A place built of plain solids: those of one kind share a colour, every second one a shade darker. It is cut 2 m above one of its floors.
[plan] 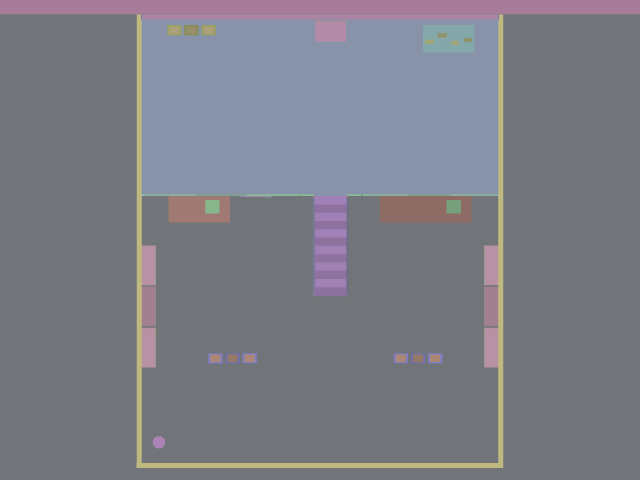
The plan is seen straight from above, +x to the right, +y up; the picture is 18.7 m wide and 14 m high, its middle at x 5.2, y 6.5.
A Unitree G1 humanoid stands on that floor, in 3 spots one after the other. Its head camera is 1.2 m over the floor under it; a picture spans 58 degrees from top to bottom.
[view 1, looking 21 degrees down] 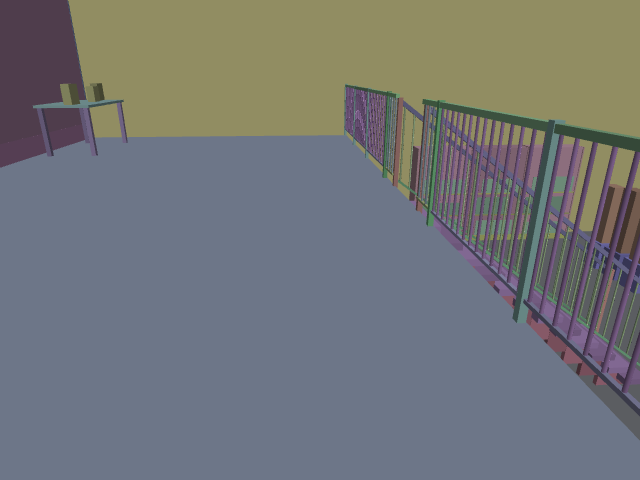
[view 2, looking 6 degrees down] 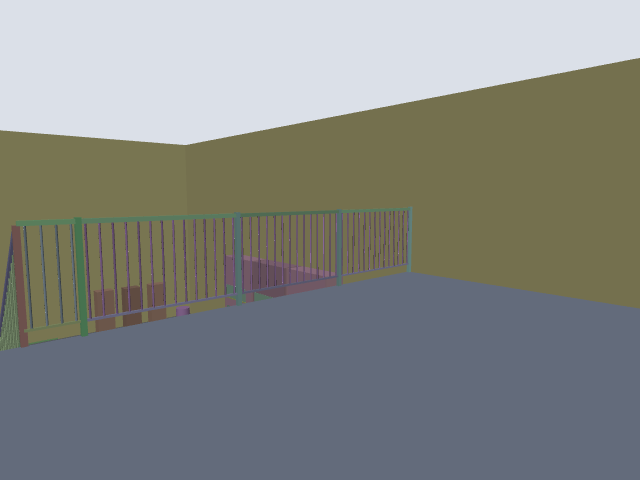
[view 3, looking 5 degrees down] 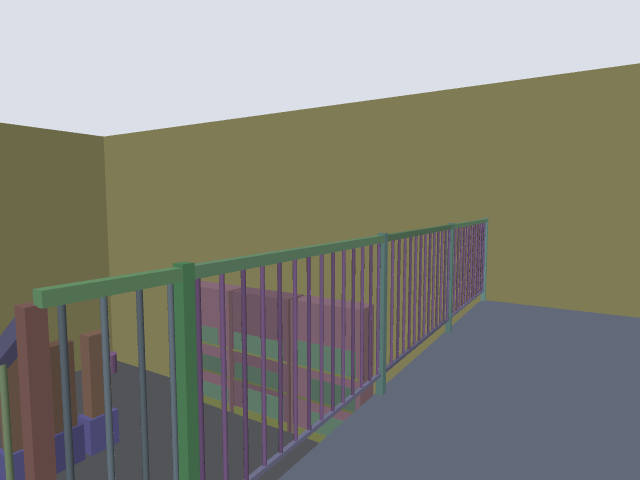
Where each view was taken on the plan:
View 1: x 1.20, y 8.98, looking -4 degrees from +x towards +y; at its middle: upper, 3.35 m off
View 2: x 5.51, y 11.83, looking -132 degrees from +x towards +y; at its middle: wall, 8.28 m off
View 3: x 5.51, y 8.88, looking -148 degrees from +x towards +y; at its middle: wall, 6.52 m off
